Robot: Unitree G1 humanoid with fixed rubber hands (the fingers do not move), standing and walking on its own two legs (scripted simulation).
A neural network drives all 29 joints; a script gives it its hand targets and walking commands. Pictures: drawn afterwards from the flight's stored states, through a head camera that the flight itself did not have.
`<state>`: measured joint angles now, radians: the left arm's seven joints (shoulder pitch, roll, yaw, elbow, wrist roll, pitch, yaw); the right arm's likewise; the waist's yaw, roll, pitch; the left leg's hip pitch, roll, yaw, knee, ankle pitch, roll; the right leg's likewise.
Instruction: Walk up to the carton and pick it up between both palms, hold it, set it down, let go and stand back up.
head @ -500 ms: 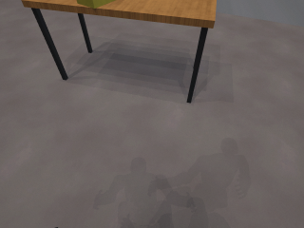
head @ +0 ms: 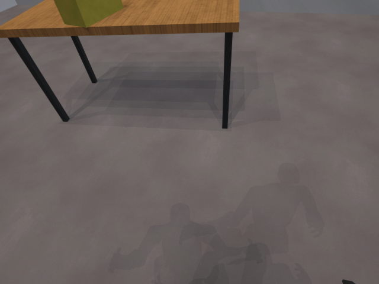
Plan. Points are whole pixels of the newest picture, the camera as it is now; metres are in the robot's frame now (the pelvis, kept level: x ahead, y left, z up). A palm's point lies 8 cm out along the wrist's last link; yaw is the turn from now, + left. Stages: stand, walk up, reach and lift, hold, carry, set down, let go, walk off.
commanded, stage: walk up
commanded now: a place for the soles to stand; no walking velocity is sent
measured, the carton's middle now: (90, 2) +1.56 +0.56 +0.09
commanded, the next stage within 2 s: none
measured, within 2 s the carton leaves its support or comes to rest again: neither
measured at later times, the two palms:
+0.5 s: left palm (21, 251) +0.24 +0.42 -0.07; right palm (290, 192) +0.36 -0.25 -0.09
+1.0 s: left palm (34, 167) +0.46 +0.47 -0.04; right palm (262, 158) +0.49 -0.21 -0.11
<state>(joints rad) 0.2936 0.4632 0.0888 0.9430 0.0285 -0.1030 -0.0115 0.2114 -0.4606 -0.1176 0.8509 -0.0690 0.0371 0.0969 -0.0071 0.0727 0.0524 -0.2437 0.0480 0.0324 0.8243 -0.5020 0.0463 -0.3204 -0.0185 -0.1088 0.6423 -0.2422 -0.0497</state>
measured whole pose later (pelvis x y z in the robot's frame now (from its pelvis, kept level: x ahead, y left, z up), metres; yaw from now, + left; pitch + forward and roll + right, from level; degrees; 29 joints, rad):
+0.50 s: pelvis +0.21 +0.07 -0.01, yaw -1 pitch -2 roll +0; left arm 0.40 0.48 0.08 0.82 0.00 -0.11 0.03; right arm 0.11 -0.45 -0.10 0.74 -0.04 0.01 0.14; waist 0.02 0.05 0.08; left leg -0.47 0.09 0.04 0.62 -0.10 0.02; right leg 0.01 -0.09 -0.05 0.62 -0.56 0.03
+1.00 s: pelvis +0.41 +0.12 +0.00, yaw -4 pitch -2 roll +0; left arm 0.40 0.46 0.07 0.81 0.01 -0.14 0.05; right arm 0.24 -0.48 -0.10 0.71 -0.05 0.06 0.12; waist 0.01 0.12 0.08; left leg -0.59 0.09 -0.03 1.09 -0.35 0.00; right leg -0.28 -0.07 -0.08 0.66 -0.33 0.00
